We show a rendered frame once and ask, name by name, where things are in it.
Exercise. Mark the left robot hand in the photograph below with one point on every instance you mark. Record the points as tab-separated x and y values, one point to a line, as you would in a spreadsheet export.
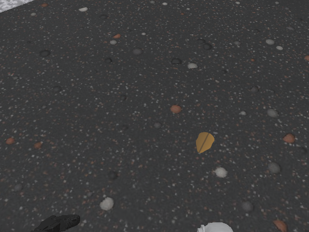
58	224

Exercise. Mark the robot right thigh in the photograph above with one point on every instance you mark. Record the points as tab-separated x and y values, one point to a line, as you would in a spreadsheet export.
215	227

